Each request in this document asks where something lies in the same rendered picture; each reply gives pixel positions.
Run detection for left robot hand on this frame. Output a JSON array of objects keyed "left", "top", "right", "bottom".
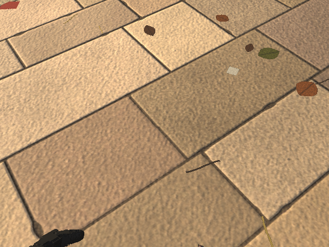
[{"left": 29, "top": 229, "right": 84, "bottom": 247}]

